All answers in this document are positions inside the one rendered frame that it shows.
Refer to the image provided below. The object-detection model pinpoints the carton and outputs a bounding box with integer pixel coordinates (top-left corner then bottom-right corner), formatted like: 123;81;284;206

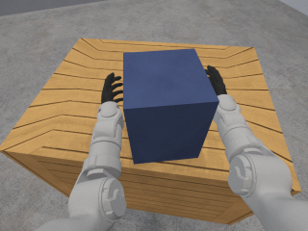
123;48;219;165

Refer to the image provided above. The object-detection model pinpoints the robot left upper arm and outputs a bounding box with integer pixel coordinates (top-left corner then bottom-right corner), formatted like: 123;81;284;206
35;176;127;231

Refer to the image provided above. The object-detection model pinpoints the robot right upper arm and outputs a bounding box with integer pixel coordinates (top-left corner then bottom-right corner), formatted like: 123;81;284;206
227;153;308;231

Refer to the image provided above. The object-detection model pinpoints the left robot hand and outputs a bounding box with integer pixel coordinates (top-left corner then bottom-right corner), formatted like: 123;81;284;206
101;72;123;104

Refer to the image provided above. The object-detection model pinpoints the left robot forearm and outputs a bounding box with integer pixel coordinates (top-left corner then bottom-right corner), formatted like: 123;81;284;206
67;101;125;212

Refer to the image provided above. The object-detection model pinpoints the right robot forearm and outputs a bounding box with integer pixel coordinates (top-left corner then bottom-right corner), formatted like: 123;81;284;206
213;94;293;187

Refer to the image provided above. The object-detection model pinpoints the right robot hand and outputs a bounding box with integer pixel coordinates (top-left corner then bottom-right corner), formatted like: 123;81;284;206
204;65;227;96

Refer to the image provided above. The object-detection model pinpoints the pedestal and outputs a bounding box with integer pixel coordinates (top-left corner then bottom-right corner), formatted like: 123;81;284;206
0;38;302;225

